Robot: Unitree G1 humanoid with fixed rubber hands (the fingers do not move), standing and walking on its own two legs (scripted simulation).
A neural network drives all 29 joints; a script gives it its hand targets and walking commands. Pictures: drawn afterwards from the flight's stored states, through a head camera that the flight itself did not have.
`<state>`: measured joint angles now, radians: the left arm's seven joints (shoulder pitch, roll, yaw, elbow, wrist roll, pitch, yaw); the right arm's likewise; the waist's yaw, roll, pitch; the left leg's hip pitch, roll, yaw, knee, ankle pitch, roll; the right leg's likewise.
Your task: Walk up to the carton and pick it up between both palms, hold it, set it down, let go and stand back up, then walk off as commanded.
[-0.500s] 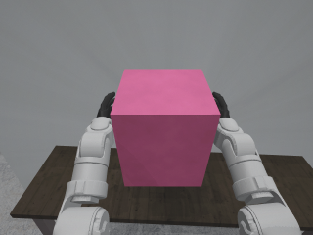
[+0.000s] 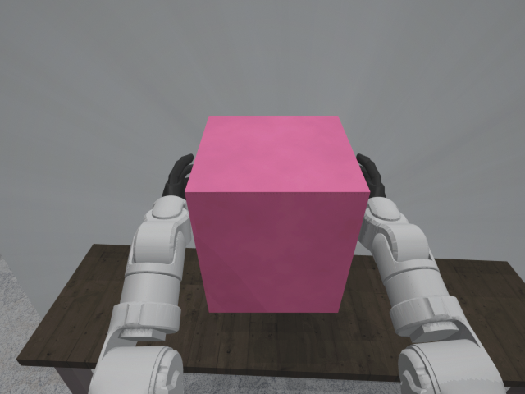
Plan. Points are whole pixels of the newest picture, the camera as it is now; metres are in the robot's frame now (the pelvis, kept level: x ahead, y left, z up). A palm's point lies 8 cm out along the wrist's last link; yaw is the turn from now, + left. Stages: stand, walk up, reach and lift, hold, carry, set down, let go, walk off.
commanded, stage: hold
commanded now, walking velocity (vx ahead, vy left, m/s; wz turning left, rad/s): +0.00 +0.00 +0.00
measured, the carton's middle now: (273, 214) +0.36 +0.02 +0.16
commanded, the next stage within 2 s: set down in 0.80 s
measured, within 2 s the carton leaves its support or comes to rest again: neither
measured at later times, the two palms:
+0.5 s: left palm (175, 202) +0.34 +0.17 +0.19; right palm (371, 202) +0.36 -0.13 +0.19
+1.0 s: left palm (174, 199) +0.34 +0.17 +0.19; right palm (372, 199) +0.36 -0.13 +0.20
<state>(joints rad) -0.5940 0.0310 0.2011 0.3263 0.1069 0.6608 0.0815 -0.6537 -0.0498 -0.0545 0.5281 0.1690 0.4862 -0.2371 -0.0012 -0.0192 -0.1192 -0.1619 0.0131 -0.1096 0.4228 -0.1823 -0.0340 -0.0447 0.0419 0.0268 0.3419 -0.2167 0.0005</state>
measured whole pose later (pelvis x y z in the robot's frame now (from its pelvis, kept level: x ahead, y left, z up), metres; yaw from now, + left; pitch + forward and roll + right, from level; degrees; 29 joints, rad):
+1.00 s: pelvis +0.00 +0.00 +0.00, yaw +0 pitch -6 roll -1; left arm -0.59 0.03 0.21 0.32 0.12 0.63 0.08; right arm -0.66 -0.05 -0.06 0.54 0.18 0.45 -0.23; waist 0.00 -0.02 -0.12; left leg -0.15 0.01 -0.11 0.42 -0.18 -0.03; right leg -0.03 0.04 0.03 0.34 -0.22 0.00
